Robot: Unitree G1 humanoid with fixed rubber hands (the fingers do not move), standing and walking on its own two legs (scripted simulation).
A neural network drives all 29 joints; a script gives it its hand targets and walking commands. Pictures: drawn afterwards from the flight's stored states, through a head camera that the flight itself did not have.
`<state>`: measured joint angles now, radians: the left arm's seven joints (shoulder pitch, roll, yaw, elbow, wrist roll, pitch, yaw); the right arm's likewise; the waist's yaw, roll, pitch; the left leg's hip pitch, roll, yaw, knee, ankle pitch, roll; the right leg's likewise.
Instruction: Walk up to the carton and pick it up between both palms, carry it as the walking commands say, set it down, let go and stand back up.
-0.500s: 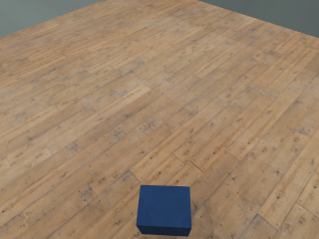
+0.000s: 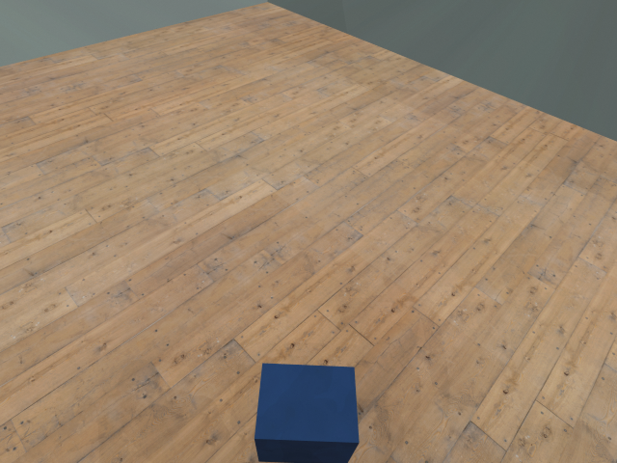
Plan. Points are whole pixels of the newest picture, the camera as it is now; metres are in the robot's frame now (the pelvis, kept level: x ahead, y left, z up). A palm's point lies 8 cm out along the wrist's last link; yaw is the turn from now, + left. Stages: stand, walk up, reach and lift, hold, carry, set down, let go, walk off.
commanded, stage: walk up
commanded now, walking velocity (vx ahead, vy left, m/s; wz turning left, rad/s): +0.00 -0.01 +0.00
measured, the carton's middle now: (305, 415) +0.41 +0.01 -0.66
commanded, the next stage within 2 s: stand in 0.52 s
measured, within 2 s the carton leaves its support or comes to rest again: neither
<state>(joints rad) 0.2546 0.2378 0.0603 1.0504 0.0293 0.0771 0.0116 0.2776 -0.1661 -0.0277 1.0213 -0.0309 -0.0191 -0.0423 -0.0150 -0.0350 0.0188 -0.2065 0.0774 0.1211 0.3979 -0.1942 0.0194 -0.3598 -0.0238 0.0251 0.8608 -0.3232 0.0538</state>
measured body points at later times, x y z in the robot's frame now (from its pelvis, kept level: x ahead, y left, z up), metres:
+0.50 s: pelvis +0.00 -0.04 +0.00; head +0.00 -0.06 +0.45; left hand -0.01 +0.18 -0.16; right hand -0.02 -0.27 -0.17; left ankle +0.01 +0.10 -0.75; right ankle -0.04 -0.14 -0.75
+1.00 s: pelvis -0.01 -0.03 -0.03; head +0.06 -0.03 +0.42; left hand +0.16 +0.20 -0.15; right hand +0.16 -0.26 -0.15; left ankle +0.01 +0.10 -0.75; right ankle -0.04 -0.14 -0.75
